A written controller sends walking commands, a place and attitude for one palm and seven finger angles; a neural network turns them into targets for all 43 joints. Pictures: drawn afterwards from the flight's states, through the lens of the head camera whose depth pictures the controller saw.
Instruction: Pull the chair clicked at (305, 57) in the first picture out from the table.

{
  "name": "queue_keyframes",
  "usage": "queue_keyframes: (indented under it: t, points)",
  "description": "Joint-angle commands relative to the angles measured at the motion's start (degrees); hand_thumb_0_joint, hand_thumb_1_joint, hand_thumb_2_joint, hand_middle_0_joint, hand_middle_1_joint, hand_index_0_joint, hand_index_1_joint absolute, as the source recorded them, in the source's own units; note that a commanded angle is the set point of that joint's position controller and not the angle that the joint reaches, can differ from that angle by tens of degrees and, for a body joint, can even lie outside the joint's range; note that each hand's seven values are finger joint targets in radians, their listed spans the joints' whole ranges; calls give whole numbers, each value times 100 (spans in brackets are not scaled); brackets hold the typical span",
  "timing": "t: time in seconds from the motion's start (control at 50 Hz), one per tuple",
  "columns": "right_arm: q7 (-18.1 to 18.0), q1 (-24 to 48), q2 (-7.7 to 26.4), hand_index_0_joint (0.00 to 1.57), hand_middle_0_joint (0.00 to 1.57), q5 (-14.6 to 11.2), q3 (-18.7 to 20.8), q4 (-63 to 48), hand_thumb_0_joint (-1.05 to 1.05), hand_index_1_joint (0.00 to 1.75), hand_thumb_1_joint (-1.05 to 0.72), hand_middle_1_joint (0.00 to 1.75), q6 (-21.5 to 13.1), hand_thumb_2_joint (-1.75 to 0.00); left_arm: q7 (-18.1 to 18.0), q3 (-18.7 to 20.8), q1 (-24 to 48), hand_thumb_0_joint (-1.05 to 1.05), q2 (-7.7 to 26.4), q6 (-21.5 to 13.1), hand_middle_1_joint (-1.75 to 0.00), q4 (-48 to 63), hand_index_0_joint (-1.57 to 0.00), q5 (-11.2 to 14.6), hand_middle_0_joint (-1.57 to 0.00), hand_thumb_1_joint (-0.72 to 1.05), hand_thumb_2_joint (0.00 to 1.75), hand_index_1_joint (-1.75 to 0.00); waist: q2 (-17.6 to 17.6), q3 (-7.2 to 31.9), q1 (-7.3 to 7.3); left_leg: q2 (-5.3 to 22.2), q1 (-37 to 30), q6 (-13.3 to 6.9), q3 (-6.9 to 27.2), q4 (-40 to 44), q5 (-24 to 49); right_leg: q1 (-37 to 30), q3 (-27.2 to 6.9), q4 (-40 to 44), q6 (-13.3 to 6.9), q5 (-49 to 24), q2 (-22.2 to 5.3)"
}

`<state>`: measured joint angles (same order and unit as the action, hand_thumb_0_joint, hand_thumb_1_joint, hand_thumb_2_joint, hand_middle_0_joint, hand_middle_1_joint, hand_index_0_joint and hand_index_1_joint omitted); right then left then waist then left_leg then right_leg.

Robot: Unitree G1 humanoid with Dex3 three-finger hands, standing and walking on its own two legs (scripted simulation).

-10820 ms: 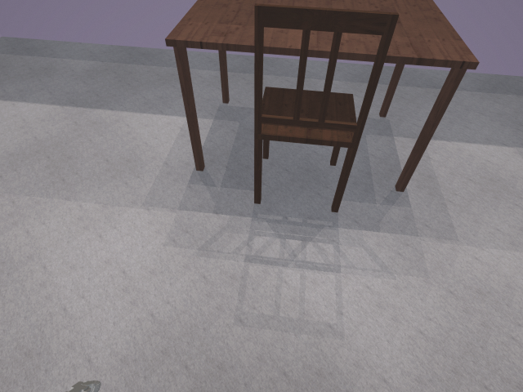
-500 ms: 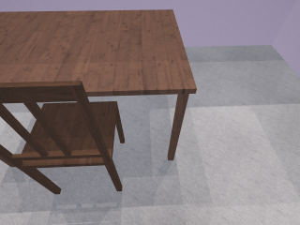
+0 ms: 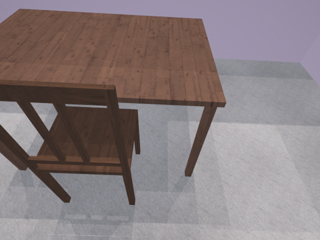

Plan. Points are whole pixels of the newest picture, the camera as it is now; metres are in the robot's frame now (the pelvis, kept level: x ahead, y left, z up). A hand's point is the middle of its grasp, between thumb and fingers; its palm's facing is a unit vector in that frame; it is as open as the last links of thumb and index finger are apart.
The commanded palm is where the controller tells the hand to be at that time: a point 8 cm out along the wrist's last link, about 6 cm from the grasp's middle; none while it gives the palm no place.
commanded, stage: come to a stop and stand still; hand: left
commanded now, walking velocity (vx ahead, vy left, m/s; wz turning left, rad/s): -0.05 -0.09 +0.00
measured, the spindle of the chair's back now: (46, 135) +0.43 +0.42 -0.08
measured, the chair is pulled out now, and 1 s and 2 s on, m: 0.00 0.00 0.00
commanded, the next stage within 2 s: look again from close up in 0.60 s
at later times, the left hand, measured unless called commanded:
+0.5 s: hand out of the picture -0.04 +0.10 -0.17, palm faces +0.04 -0.99 -0.15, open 7.4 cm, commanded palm none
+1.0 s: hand out of the picture -0.01 +0.15 -0.18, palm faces +0.04 -0.98 -0.21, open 7.4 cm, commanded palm none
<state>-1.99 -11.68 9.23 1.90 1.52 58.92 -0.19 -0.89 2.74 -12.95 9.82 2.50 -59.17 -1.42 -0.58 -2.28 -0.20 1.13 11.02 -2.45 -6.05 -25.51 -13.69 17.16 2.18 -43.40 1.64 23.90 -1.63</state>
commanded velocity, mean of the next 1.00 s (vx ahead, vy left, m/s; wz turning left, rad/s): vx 0.00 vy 0.00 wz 0.00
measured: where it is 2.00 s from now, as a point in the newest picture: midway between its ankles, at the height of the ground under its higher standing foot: outside the picture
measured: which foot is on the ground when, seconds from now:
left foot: down 0.00-1.00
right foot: up 0.00-0.10, down 0.12-1.00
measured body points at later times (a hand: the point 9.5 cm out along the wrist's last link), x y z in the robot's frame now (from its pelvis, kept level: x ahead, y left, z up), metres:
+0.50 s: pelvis -0.02 -0.05 +0.00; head -0.02 -0.05 +0.45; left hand -0.04 +0.15 -0.16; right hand -0.07 -0.24 -0.17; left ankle +0.00 +0.09 -0.74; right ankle -0.03 -0.13 -0.74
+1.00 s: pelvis -0.01 -0.02 -0.01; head -0.01 -0.03 +0.44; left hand -0.01 +0.20 -0.16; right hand -0.02 -0.24 -0.17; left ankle -0.01 +0.09 -0.74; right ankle -0.03 -0.13 -0.74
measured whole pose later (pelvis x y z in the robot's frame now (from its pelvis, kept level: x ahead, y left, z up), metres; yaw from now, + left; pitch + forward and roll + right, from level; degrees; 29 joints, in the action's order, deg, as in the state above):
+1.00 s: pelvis -0.01 -0.02 -0.01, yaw +0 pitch -1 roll +0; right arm -1.3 -18.6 8.3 1.3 -0.6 62.0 -0.9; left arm -2.6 0.0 -17.9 8.0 -1.3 -61.6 -1.0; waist 1.2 0.0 0.1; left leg 0.9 14.0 -0.7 -3.2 -30.9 -16.2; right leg 11.4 3.9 -30.3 -0.7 18.2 -0.8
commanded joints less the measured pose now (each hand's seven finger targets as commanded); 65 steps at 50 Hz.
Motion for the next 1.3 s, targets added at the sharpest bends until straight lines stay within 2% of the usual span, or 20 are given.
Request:
queue_keyframes:
  t: [0.0,0.06,0.08,0.1,0.12,0.16,0.2,0.28,0.5,0.66,0.68,0.7,0.72,0.74,0.78,0.82,0.86,0.94,1.18,1.28]
  points:
    - [-106,-718,1029,20,20,-26,246,33,0,30,-90,30,-7,-90,29,-12,-111,0,184,-99,-30,255,-20,34,-20,90,90,-30,777,219,281,1565,-966,-617,1262,665,2804,254,20,842,-20,-20,-53]
    - [-94,-581,965,20,20,-82,232,77,0,30,-90,30,1,-90,-7,-5,-574,0,255,-139,-30,61,-20,34,-20,90,90,-30,731,256,97,1296,-485,-344,987,335,2538,-581,47,1929,-87,-1058,-52]
    - [-79,-558,841,20,20,-106,200,92,0,30,-90,30,-7,-90,-37,-5,-754,0,332,-183,-30,-9,-20,29,-20,90,90,-30,442,304,47,1059,-207,-151,861,140,2008,-939,-187,2304,-164,-1708,-205]
    - [-59,-530,648,20,20,-134,157,89,0,30,-90,30,-16,-90,-78,-8,-789,0,462,-217,-30,-73,-20,21,-20,90,90,-30,16,199,77,752,162,49,594,14,1321,-1105,-525,2290,-309,-2405,-535]
    - [-24,-479,501,20,20,-140,104,91,0,30,-90,30,-9,-90,-92,-31,-779,0,530,-232,-30,-90,-20,35,-20,90,90,-30,-84,120,108,548,213,155,410,118,614,-987,-575,2280,-403,-2618,-781]
    - [-4,-467,366,20,20,-122,43,202,0,30,-90,30,65,-90,-103,-79,-684,0,504,-307,-30,-176,-20,40,-20,90,90,-30,-750,178,155,400,-15,260,264,63,87,-701,-776,2523,-533,-2167,-827]
    - [22,-544,301,20,20,-119,-7,373,0,30,-90,30,78,-90,-118,-139,-571,0,425,-325,-30,-216,-20,69,-20,90,90,-30,-492,-233,190,444,-184,263,349,252,178,-206,-712,2727,-482,-1395,-727]
    - [35,-709,273,20,20,-123,-55,625,0,30,-90,30,59,-90,-139,-181,-782,0,319,-342,-30,-336,-20,85,-20,90,90,-30,-129,-462,124,515,-104,238,446,488,207,-214,-595,2882,-364,-781,-523]
    - [0,-1165,30,20,20,-113,-78,821,0,30,-90,30,45,-90,-194,-179,-1188,0,50,-401,-30,-432,-20,94,-20,90,90,-30,14,-507,88,488,13,269,416,431,314,-289,-567,2941,-400,-889,-486]
    - [-23,-1280,-46,20,20,-129,-67,789,0,30,-90,30,30,-90,-213,-175,-1357,0,-65,-413,-30,-449,-20,79,-20,90,90,-30,-61,-501,79,520,19,256,415,410,365,-321,-520,2871,-396,-1133,-456]
    - [73,-424,193,20,20,-123,-101,306,0,30,-90,30,-129,-90,-358,-215,-1467,0,229,-582,-30,-531,-20,-33,-20,90,90,-30,-114,-862,-215,414,889,431,285,-865,55,-206,-981,2585,-132,-3972,-843]
    - [82,-838,-95,20,20,-120,-67,101,0,30,-90,30,-42,-90,-313,-159,-1267,0,454,-613,-30,-256,-20,-2,-20,90,90,-30,-66,-279,194,333,609,277,514,-1082,-662,-222,-1071,2683,-485,-2785,-1146]
    - [104,-1106,-80,20,20,-125,-54,152,0,30,-90,30,-36,-90,-281,-154,-932,0,428,-605,-30,-148,-20,-7,-20,90,90,-30,-129,27,316,293,426,277,433,-1077,-620,-77,-876,2725,-700,-1416,-990]
    - [118,-1249,-71,20,20,-107,-65,161,0,30,-90,30,-53,-90,-263,-158,-836,0,371,-608,-30,-57,-20,21,-20,90,90,-30,-109,92,352,242,254,273,425,-861,-283,36,-835,2631,-772,-862,-826]
    - [108,-1399,28,20,20,-80,-100,139,0,30,-90,30,-138,-90,-252,-145,-860,0,190,-614,-30,-53,-20,49,-20,90,90,-30,-74,129,305,362,147,146,594,-408,222,-13,-569,2250,-673,-978,-569]
    - [73,-1172,113,20,20,-87,-113,101,0,30,-90,30,-159,-90,-211,-183,-917,0,166,-516,-30,-61,-20,62,-20,90,90,-30,489,-128,145,442,456,81,781,-94,299,-114,-465,2026,-566,-774,-365]
    - [55,-1091,197,20,20,-82,-124,70,0,30,-90,30,-172,-90,-188,-191,-969,0,167,-470,-30,-92,-20,46,-20,90,90,-30,504,-288,56,499,697,17,922,132,271,-291,-364,1919,-502,-868,-293]
    - [38,-968,361,20,20,-94,-136,56,0,30,-90,30,-172,-90,-162,-212,-914,0,207,-423,-30,-82,-20,62,-20,90,90,-30,20,-337,6,491,661,-11,953,313,196,-382,-345,1916,-430,-957,-302]
    - [26,-770,567,20,20,-99,-160,222,0,30,-90,30,-214,-90,-145,-186,-714,0,486,-402,-30,-64,-20,62,-20,90,90,-30,102,-12,-6,492,150,6,826,302,1142,-671,-332,1880,-353,-1694,-408]
    - [24,-678,587,20,20,-112,-150,281,0,30,-90,30,-202,-90,-145,-196,-689,0,509,-399,-30,-121,-20,57,-20,90,90,-30,23,-63,-3,485,63,15,794,301,1161,-650,-344,1944,-334,-1796,-442]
